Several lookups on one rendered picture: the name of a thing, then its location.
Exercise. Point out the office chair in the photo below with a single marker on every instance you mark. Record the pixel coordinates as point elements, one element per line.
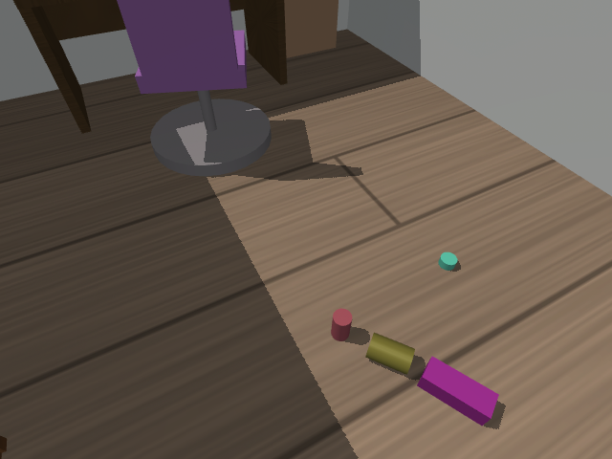
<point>190,45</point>

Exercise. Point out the desk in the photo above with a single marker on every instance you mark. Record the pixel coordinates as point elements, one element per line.
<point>52,20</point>

